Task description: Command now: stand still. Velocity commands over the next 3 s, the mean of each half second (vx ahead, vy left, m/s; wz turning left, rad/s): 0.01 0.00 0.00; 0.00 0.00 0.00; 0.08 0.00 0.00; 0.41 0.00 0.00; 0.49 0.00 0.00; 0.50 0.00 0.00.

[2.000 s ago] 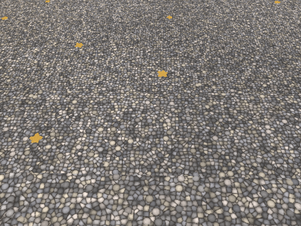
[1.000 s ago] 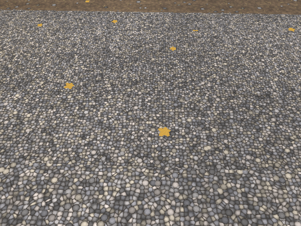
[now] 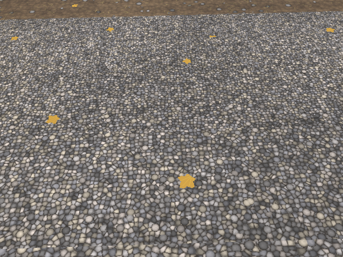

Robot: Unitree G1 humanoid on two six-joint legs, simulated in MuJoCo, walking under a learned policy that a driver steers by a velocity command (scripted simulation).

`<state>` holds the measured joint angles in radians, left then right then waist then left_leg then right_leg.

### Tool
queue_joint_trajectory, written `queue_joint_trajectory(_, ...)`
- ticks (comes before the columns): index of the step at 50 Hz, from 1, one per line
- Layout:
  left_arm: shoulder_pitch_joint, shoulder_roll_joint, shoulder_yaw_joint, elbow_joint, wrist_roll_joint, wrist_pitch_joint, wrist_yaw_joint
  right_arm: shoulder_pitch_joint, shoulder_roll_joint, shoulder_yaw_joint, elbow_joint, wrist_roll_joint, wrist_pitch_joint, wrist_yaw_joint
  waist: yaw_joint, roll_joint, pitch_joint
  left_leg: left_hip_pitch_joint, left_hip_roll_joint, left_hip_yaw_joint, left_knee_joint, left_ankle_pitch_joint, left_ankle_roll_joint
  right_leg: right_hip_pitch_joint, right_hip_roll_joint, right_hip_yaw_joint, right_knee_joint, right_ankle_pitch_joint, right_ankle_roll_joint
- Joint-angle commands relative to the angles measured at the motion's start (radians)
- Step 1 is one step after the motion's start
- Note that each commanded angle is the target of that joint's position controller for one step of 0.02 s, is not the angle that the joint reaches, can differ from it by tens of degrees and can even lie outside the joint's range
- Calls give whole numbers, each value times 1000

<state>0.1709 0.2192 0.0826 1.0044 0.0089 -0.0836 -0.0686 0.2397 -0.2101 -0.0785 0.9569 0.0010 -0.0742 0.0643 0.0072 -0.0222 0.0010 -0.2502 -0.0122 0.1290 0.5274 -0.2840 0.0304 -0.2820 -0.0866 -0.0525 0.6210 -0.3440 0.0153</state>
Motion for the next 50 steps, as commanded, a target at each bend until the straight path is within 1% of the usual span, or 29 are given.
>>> queue_joint_trajectory(1, 15, 112, 27, -20, 0, -8, 8, 14, -91, -21, -28, -1, -12, -3, 10, -12, -24, 33, 43, -53, -52, 203, 33, -9, -9, 5, -87, 208, -48)
queue_joint_trajectory(8, -3, 112, 30, 9, -2, -9, 20, 25, -97, -28, 9, -1, -15, -6, 2, 3, -27, 28, 51, -48, -8, 223, 27, 0, 11, -10, -68, 239, -43)
queue_joint_trajectory(9, -11, 112, 29, 13, -2, -8, 21, 18, -105, -31, 11, -3, -15, -7, 1, 6, -27, 29, 51, -48, -3, 232, 29, -2, 13, -12, -65, 243, -43)
queue_joint_trajectory(14, -21, 108, 25, 27, -7, -9, 24, 6, -103, -33, 30, -3, -21, -10, -3, 16, -29, 31, 53, -48, 31, 261, 25, -2, 24, -18, -47, 269, -44)
queue_joint_trajectory(17, -25, 116, 25, 35, -6, -11, 26, 1, -108, -34, 39, -2, -21, -9, -5, 12, -32, 31, 56, -51, 43, 270, 26, -1, 29, -21, -36, 269, -40)
queue_joint_trajectory(19, -21, 113, 23, 42, -6, -12, 28, 0, -114, -35, 46, -2, -21, -9, -4, 19, -30, 30, 58, -53, 47, 265, 27, -2, 30, -21, -34, 260, -38)
queue_joint_trajectory(21, -18, 114, 21, 49, -7, -11, 28, -1, -116, -34, 53, -2, -21, -8, -5, 20, -24, 28, 60, -55, 49, 257, 26, -4, 32, -22, -32, 248, -37)
queue_joint_trajectory(22, -23, 121, 22, 49, -6, -11, 29, -8, -117, -33, 56, -2, -20, -7, -3, 20, -22, 25, 62, -56, 52, 256, 26, -1, 33, -21, -31, 253, -38)
queue_joint_trajectory(25, -22, 118, 19, 56, -7, -11, 30, -12, -123, -32, 66, -2, -20, -6, -4, 22, -19, 22, 63, -57, 55, 245, 25, 3, 34, -20, -31, 248, -39)
queue_joint_trajectory(34, -20, 127, 13, 75, -7, -9, 29, -21, -134, -27, 92, -3, -19, -5, -6, 25, -5, 21, 67, -63, 56, 222, 24, 7, 37, -21, -32, 224, -37)
queue_joint_trajectory(35, -21, 133, 13, 76, -8, -8, 28, -23, -137, -28, 95, -3, -19, -6, -7, 26, -5, 21, 67, -62, 56, 218, 24, 7, 38, -21, -32, 219, -37)
queue_joint_trajectory(50, -4, 145, 3, 95, -8, -7, 24, -19, -148, -19, 126, -3, -19, -7, -8, 24, 9, 17, 67, -64, 60, 201, 21, 14, 36, -17, -32, 217, -41)
